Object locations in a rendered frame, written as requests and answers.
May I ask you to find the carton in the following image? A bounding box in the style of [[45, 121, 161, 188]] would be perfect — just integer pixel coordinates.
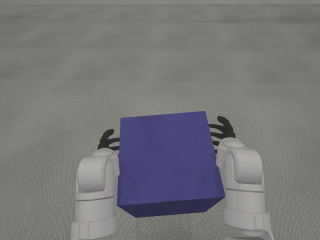
[[117, 111, 225, 218]]

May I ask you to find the right robot hand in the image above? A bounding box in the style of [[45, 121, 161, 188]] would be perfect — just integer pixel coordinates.
[[209, 116, 236, 154]]

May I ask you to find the robot left forearm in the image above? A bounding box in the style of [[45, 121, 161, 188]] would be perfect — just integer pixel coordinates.
[[70, 148, 120, 240]]

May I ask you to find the left robot hand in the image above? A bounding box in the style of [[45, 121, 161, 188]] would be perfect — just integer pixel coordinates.
[[97, 129, 120, 158]]

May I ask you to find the robot right forearm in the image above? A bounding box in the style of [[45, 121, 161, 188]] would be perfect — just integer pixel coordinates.
[[215, 137, 274, 240]]

